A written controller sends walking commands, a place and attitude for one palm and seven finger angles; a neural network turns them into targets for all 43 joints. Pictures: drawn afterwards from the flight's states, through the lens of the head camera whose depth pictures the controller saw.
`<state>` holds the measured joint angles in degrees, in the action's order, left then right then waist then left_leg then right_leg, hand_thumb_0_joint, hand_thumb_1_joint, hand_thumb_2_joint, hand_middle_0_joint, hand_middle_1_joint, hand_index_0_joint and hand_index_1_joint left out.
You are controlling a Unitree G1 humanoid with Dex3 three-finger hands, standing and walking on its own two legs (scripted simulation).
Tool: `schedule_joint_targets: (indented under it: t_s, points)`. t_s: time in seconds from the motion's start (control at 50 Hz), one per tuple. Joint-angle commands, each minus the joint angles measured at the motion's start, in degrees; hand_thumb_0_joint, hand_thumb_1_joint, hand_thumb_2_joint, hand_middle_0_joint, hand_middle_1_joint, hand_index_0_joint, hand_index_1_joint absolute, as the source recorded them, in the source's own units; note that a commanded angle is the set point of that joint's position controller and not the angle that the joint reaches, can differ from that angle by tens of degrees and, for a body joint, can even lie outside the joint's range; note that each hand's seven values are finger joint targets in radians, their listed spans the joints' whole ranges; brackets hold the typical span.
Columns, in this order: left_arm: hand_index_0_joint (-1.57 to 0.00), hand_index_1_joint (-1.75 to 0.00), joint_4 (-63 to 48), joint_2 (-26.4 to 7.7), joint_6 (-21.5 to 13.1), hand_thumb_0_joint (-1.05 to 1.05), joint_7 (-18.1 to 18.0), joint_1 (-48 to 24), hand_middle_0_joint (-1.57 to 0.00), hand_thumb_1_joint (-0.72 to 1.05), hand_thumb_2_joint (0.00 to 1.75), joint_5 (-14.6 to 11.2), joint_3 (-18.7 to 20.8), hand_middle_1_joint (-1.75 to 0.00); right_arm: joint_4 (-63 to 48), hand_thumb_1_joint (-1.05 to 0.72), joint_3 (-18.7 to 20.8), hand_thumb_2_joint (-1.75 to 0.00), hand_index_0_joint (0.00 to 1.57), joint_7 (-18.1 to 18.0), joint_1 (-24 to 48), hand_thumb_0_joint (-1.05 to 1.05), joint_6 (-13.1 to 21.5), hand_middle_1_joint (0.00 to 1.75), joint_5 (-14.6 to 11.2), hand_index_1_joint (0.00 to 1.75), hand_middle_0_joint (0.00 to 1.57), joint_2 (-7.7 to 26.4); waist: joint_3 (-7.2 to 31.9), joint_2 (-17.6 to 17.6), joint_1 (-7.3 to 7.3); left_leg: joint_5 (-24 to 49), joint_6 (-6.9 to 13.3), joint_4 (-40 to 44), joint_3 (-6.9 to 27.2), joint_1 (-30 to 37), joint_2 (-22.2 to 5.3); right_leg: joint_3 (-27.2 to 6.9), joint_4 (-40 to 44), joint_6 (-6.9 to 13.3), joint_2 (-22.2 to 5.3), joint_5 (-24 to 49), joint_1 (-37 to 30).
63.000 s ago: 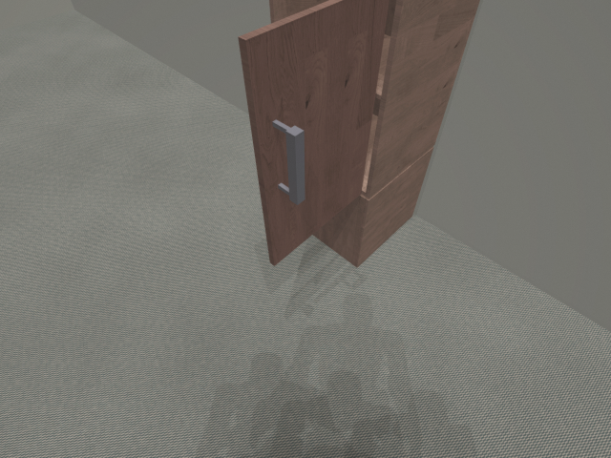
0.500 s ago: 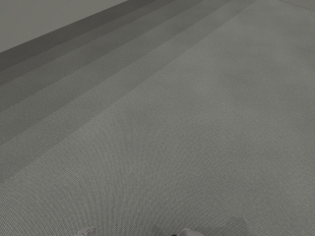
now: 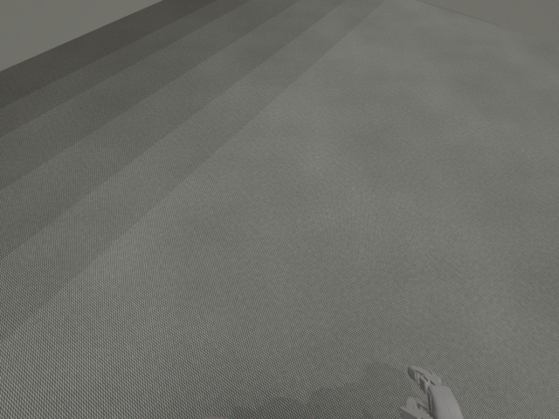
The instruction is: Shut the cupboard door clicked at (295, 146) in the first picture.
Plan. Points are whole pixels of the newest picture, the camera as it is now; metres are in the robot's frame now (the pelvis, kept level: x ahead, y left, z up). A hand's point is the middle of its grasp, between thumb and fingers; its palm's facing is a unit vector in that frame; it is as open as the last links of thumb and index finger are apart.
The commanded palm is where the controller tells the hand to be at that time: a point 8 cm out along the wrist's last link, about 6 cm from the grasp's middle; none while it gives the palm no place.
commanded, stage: turn to face it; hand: left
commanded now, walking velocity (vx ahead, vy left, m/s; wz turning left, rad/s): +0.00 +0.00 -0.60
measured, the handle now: out of the picture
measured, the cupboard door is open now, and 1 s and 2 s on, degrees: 23 23 23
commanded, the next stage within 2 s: none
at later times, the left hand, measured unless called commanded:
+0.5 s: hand (207, 368) +0.20 +0.14 -0.15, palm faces -0.35 -0.90 -0.27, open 7.4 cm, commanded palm none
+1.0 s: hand (201, 354) +0.23 +0.15 -0.16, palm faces -0.54 -0.82 -0.19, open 7.4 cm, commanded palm none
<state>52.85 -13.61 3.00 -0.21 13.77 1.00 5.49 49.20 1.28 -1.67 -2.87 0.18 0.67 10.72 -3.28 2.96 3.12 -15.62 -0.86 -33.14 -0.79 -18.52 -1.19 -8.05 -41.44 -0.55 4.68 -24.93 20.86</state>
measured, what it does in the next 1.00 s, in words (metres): steps on the spot, turning right: right foot, then left foot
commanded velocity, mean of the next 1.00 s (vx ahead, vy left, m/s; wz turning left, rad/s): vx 0.00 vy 0.00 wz -0.60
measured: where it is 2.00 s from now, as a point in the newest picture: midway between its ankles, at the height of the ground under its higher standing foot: outside the picture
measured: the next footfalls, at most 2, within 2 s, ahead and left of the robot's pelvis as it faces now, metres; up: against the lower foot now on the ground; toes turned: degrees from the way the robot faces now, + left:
right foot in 0.42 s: +0.00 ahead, -0.14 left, +0.00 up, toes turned -23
left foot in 0.82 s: +0.15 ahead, +0.08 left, +0.00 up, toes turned -27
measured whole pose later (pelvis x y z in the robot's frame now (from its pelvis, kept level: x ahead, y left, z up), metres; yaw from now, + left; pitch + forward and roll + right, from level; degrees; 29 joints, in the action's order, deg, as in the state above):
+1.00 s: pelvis +0.04 +0.03 +0.01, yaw -37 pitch +0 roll -3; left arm 51.1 -15.7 5.3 2.0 10.8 1.4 5.9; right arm 49.5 0.2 -1.7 -11.2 -0.9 1.6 10.7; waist -4.7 2.2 1.1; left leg -14.0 1.2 -29.0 -8.1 -15.0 -6.0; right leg 0.1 -65.3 -3.2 0.4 -25.5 27.9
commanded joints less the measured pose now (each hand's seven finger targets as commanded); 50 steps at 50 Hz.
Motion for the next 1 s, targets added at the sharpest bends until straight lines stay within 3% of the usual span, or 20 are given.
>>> schedule_joint_targets:
  t_s: [0.0, 0.08, 0.28, 0.32, 0.36, 0.38, 0.4, 0.42, 0.44, 0.48, 0.54, 0.7, 0.74, 0.76, 0.78, 0.8, 0.82, 0.86, 0.92, 0.98]
  points:
    - [-0.2, -0.3, -6.59, -6.4, -1.13, 0.0, 0.65, -0.65, -0.2, 0.9, 0.9, 0.39, 1.41, -0.3, -3.79, -0.9, 2.81, -0.9, 0.2, -1.1, -6.95, 0.0, 0.58, 0.3, 1.26, 0.3, 0.2, 12.59, 5.66, -12.66, -3.16, 34.79, 10.85, 13.47, 15.3, 12.71, -22.91, 4.13, -26.25, -2.42, -4.29, -7.15, 12.65]
    - [-0.2, -0.3, -6.58, -5.54, 0.11, 0.0, 2.03, -0.45, -0.2, 0.9, 0.9, 0.15, 1.02, -0.3, -4.56, -0.9, 2.33, -0.9, 0.2, -1.06, -5.42, 0.0, 0.32, 0.3, 0.89, 0.3, 0.2, 11.43, 5.14, -13.39, -2.32, 31.85, 8.29, 12.36, 2.61, 12.69, -17.04, 7.73, -26.46, -3.55, -6.27, -0.9, 11.31]
    - [-0.2, -0.3, -8.87, -4.22, 0.06, 0.0, 2.66, -7.74, -0.2, 0.9, 0.9, 0.23, -0.3, -0.3, -0.68, -0.9, 3.96, -0.9, 0.2, -0.07, -12.77, 0.0, -0.01, 0.3, 1.01, 0.3, 0.2, 14.01, 5.55, -16.29, -5.53, 33.22, 7.74, 9.35, -4.3, 16.01, -19.16, 13.5, -5.49, -2.17, -6.12, 0.73, 4.34]
    - [-0.2, -0.3, -8.59, -4.42, -0.15, 0.0, 2.58, -7.11, -0.2, 0.9, 0.9, 0.07, -0.36, -0.3, -0.37, -0.9, 4.27, -0.9, 0.2, 0.06, -12.23, 0.0, -0.09, 0.3, 1.04, 0.3, 0.2, 14.91, 6.34, -16.54, -4.99, 32.06, 6.99, 7.43, -4.87, 15.29, -19.99, 13.71, -0.08, -1.12, -5.79, 1.47, 0.68]
    - [-0.2, -0.3, -7.32, -5.71, -0.76, 0.0, 2.43, -2.9, -0.2, 0.9, 0.9, 0.13, -0.07, -0.3, -0.2, -0.9, 4.52, -0.9, 0.2, 0.23, -11.29, 0.0, -0.19, 0.3, 0.59, 0.3, 0.2, 15.29, 7.83, -13.58, -2.22, 27.95, 3.59, 0.68, -7.53, 11.48, -18.5, 14.0, 12.12, 0.23, -5.29, 11.79, -8.91]
    - [-0.2, -0.3, -5.86, -9.13, -1.48, 0.0, 2.03, 1.92, -0.2, 0.9, 0.9, 0.47, 0.45, -0.3, -0.63, -0.9, 4.37, -0.9, 0.2, 0.68, -11.36, 0.0, -0.23, 0.3, 0.01, 0.3, 0.2, 13.96, 10.08, -5.95, 0.15, 21.84, 0.49, -8.3, -10.21, 5.37, -15.56, 9.51, 18.68, 1.95, -8.85, 21.64, -18.64]
    - [-0.2, -0.3, -4.82, -15.86, -2.26, 0.0, 1.14, 5.83, -0.2, 0.9, 0.9, 0.93, 1.73, -0.3, -3.29, -0.9, 2.91, -0.9, 0.2, 0.9, -9.53, 0.0, -0.34, 0.3, -0.29, 0.3, 0.2, 8.52, 10.52, 13.23, 2.27, -14.64, -3.22, -21.77, -12.7, -12.6, -6.42, -10.56, 20.92, 7.68, -23.81, 44.66, -29.4]
    - [-0.2, -0.3, -4.01, -17.76, -1.93, 0.0, 0.25, 7.68, -0.2, 0.9, 0.9, -0.14, 1.96, -0.3, -4.22, -0.9, 2.55, -0.9, 0.2, 0.12, -7.53, 0.0, -1.18, 0.3, -0.05, 0.3, 0.2, 9.85, 10.37, 13.39, 2.89, -24.04, -3.75, -31.93, -4.91, -16.58, -4.0, -14.85, 19.13, 13.4, -29.11, 57.56, -25.36]
    - [-0.2, -0.3, -4.51, -16.74, -1.85, 0.0, -0.05, 6.2, -0.2, 0.9, 0.9, -0.26, 1.59, -0.3, -3.81, -0.9, 2.36, -0.9, 0.2, -0.02, -8.25, 0.0, -1.58, 0.3, -0.32, 0.3, 0.2, 9.7, 8.7, 8.31, 1.42, -20.13, -3.28, -36.04, -0.65, -17.17, -5.37, -11.7, 19.88, 14.81, -28.21, 49.67, -21.67]
    - [-0.2, -0.3, -6.35, -12.87, -1.62, 0.0, -0.9, -0.94, -0.2, 0.9, 0.9, -0.23, 1.29, -0.3, -2.95, -0.9, 2.77, -0.9, 0.2, -0.01, -6.99, 0.0, -1.53, 0.3, -0.04, 0.3, 0.2, 10.05, 6.35, 11.01, -0.87, -13.17, -4.1, -36.58, 0.98, -20.17, -6.66, -9.27, 20.06, 12.55, -22.15, 43.24, -20.49]
    - [-0.2, -0.3, -7.58, -10.79, -2.17, 0.0, -0.59, -3.9, -0.2, 0.9, 0.9, -0.18, 0.26, -0.3, -1.38, -0.9, 2.74, -0.9, 0.2, 0.56, -9.6, 0.0, -1.99, 0.3, 0.24, 0.3, 0.2, 9.65, 6.08, 6.6, -3.52, -7.43, -5.12, -32.06, 0.2, -13.91, -5.32, -3.17, 19.87, 10.63, -17.96, 41.97, -13.93]
    - [-0.2, -0.3, -7.45, -12.27, -1.45, 0.0, 0.01, -3.74, -0.2, 0.9, 0.9, 0.65, 1.25, -0.3, -2.88, -0.9, 2.73, -0.9, 0.2, 0.5, -8.29, 0.0, -1.34, 0.3, -0.28, 0.3, 0.2, 7.87, 4.96, 7.16, -2.78, -8.23, -4.17, -10.85, -1.42, -4.2, -0.95, -10.77, 19.14, 11.19, -16.51, 29.84, -8.01]
    - [-0.2, -0.3, -7.62, -11.67, -1.12, 0.0, 0.07, -5.49, -0.2, 0.9, 0.9, 0.26, 1.2, -0.3, -1.85, -0.9, 2.69, -0.9, 0.2, 0.11, -11.94, 0.0, -0.73, 0.3, -0.48, 0.3, 0.2, 8.06, 5.99, 7.06, -4.87, -1.26, -3.76, 0.01, -1.79, 3.8, 0.0, -10.93, 15.61, 8.33, -14.43, 28.73, -4.41]
    - [-0.2, -0.3, -7.97, -10.11, -0.84, 0.0, 0.08, -6.34, -0.2, 0.9, 0.9, -0.15, 0.95, -0.3, -0.87, -0.9, 2.9, -0.9, 0.2, -0.11, -14.68, 0.0, -0.16, 0.3, -0.43, 0.3, 0.2, 9.33, 7.13, 3.96, -6.35, 4.01, -3.36, 8.23, -1.17, 11.44, -1.64, -8.86, 12.15, 5.63, -11.8, 24.31, -0.09]
    - [-0.2, -0.3, -8.73, -6.19, -0.48, 0.0, 0.29, -4.46, -0.2, 0.9, 0.9, -0.62, 0.27, -0.3, -0.79, -0.9, 3.59, -0.9, 0.2, -0.24, -15.71, 0.0, 0.42, 0.3, 0.09, 0.3, 0.2, 13.84, 8.67, -10.45, -6.09, 4.92, -0.2, 15.35, 10.94, 17.02, -12.9, -3.19, 2.92, 1.99, -4.18, 8.66, 7.17]
    - [-0.2, -0.3, -9.76, -5.11, -0.37, 0.0, 0.68, -4.38, -0.2, 0.9, 0.9, -0.78, -0.07, -0.3, -1.81, -0.9, 4.29, -0.9, 0.2, -0.52, -16.67, 0.0, 0.35, 0.3, 0.74, 0.3, 0.2, 18.22, 8.07, -22.14, -6.28, 12.12, 6.58, 17.7, 22.38, 16.49, -25.53, 5.59, -11.44, -1.02, -0.39, -11.35, 12.42]
    - [-0.2, -0.3, -9.81, -6.81, -0.29, 0.0, 0.84, -5.87, -0.2, 0.9, 0.9, -0.2, 0.3, -0.3, -2.36, -0.9, 3.94, -0.9, 0.2, -0.6, -16.05, 0.0, 0.02, 0.3, 1.16, 0.3, 0.2, 17.94, 6.54, -15.34, -6.67, 12.53, 10.18, 17.26, 21.69, 10.49, -27.49, 3.6, -20.78, -0.71, -3.54, -11.28, 10.48]
    - [-0.2, -0.3, -7.42, -7.33, 0.21, 0.0, 1.66, -3.75, -0.2, 0.9, 0.9, 0.46, 1.34, -0.3, -3.97, -0.9, 2.84, -0.9, 0.2, -0.9, -9.05, 0.0, 0.41, 0.3, 1.21, 0.3, 0.2, 13.78, 4.1, -14.31, -3.16, 12.56, 8.41, 17.67, 13.37, 6.68, -21.66, 4.28, -27.69, -1.92, -5.23, -4.33, 10.87]
    - [-0.2, -0.3, -6.67, -5.75, 0.73, 0.0, 2.5, -3.29, -0.2, 0.9, 0.9, 0.27, 1.06, -0.3, -4.15, -0.9, 2.47, -0.9, 0.2, -0.97, -8.09, 0.0, 0.3, 0.3, 1.13, 0.3, 0.2, 12.14, 3.61, -12.65, -2.83, 15.41, 7.16, 15.98, 3.83, 8.63, -17.65, 6.8, -26.65, -2.89, -6.11, -0.17, 10.66]
    - [-0.2, -0.3, -6.85, -4.67, 0.86, 0.0, 2.7, -4.2, -0.2, 0.9, 0.9, 0.2, 0.79, -0.3, -2.68, -0.9, 2.92, -0.9, 0.2, -0.89, -11.21, 0.0, 0.23, 0.3, 0.75, 0.3, 0.2, 12.09, 4.9, -13.3, -4.09, 15.75, 7.32, 15.2, 0.55, 12.87, -17.79, 9.12, -22.57, -3.3, -6.71, 1.0, 10.92]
